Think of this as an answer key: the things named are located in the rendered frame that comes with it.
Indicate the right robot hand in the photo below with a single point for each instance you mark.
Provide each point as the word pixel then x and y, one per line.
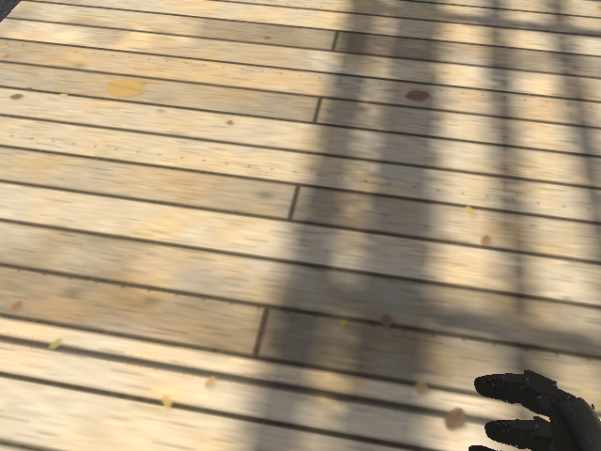
pixel 573 426

